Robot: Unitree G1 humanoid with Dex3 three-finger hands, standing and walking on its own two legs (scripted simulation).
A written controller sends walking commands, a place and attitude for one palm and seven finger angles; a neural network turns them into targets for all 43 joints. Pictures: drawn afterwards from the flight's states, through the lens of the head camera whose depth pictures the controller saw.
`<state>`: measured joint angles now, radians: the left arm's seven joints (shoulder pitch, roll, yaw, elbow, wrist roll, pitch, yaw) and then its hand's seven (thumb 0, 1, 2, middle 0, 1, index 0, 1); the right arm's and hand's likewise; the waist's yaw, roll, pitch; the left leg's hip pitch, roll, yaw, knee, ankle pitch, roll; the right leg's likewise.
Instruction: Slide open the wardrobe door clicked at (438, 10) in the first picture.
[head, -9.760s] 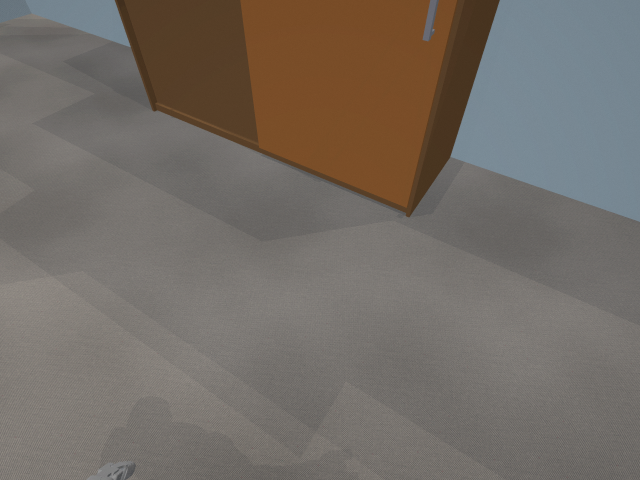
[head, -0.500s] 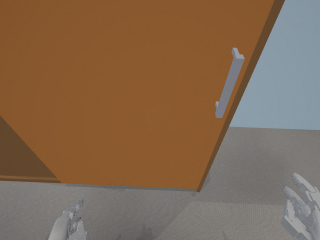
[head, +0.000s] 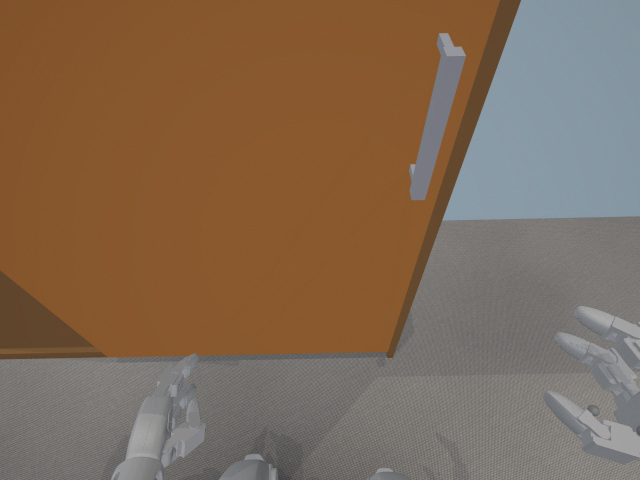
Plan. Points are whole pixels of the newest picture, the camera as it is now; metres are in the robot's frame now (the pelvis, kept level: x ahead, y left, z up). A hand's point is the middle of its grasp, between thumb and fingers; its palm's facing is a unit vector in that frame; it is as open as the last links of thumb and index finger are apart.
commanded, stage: raise the hand with hooked fingers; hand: right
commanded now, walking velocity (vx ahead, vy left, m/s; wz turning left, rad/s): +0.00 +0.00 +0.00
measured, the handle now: (429, 126) +0.51 -0.12 +0.17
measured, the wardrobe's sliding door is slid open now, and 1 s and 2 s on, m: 0.00 0.00 0.00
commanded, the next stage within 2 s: move the hooked fingers beside the handle in 1.40 s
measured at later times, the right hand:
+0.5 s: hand (634, 341) +0.24 -0.28 +0.13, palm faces +0.04 +1.00 -0.06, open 13.1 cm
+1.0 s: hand out of the picture +0.29 -0.28 +0.19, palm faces +0.04 +1.00 -0.05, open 13.9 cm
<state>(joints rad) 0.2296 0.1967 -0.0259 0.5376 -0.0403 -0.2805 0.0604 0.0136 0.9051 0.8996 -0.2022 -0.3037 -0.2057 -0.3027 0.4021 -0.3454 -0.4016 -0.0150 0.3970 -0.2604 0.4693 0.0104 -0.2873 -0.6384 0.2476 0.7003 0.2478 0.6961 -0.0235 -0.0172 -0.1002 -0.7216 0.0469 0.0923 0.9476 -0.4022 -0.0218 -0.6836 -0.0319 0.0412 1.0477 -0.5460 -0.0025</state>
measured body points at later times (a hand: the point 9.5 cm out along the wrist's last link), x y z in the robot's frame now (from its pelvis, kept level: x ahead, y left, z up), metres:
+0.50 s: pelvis +0.01 -0.01 +0.03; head +0.02 -0.02 +0.48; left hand +0.19 +0.22 -0.02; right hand +0.23 -0.33 +0.14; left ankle +0.04 +0.14 -0.68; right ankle -0.01 -0.11 -0.68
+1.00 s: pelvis +0.02 +0.01 +0.05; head +0.01 +0.02 +0.50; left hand +0.19 +0.24 -0.02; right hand +0.29 -0.33 +0.20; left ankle +0.04 +0.14 -0.68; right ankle -0.01 -0.11 -0.68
